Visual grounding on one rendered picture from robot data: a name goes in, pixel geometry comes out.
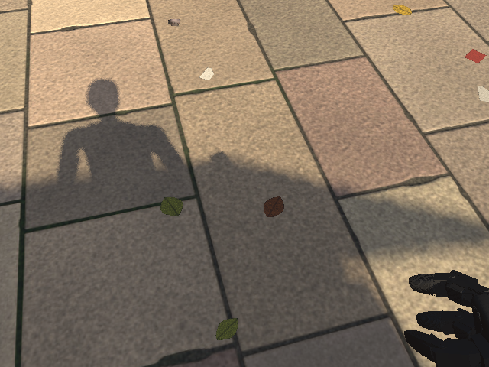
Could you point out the robot right hand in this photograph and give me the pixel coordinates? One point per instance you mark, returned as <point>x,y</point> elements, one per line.
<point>471,348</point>

